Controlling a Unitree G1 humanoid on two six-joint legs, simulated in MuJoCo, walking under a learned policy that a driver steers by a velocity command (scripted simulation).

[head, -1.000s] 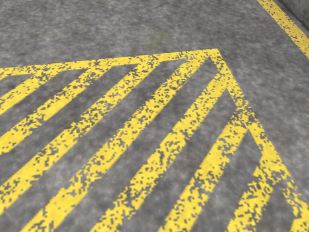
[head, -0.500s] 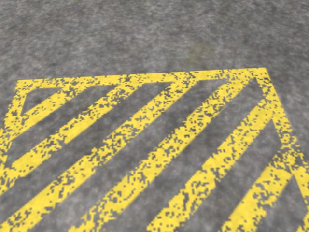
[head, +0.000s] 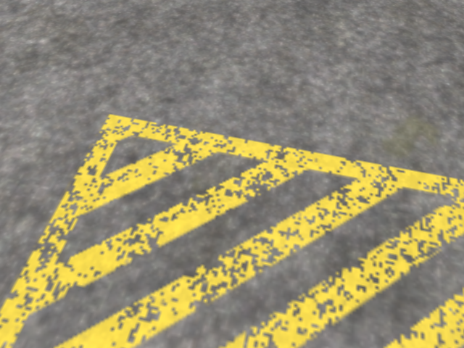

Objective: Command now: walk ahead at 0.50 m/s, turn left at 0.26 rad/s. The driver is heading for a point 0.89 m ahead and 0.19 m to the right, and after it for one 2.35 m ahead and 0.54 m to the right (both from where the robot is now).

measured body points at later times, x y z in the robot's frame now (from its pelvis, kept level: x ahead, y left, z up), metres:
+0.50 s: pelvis +0.30 -0.09 -0.01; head +0.33 -0.10 +0.44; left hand +0.47 +0.17 -0.10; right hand +0.36 -0.38 -0.12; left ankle +0.22 +0.07 -0.64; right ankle +0.34 -0.17 -0.74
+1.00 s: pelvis +0.60 -0.10 +0.00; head +0.62 -0.10 +0.45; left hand +0.78 +0.12 -0.12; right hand +0.61 -0.40 -0.10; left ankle +0.67 -0.03 -0.74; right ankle +0.47 -0.20 -0.65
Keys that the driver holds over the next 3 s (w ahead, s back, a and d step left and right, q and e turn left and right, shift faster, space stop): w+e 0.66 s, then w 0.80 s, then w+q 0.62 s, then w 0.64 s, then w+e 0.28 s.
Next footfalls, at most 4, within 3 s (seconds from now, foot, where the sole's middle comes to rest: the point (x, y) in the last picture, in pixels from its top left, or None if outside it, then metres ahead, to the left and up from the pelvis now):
0.36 right None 0.38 -0.17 -0.77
0.84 left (247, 259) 0.70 -0.04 -0.77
1.36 right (344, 214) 0.87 -0.37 -0.77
1.90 left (294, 134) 1.22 -0.24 -0.77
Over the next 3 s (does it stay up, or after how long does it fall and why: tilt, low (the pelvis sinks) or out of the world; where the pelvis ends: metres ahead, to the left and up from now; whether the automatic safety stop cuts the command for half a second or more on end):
stays up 1.66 -0.33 -0.01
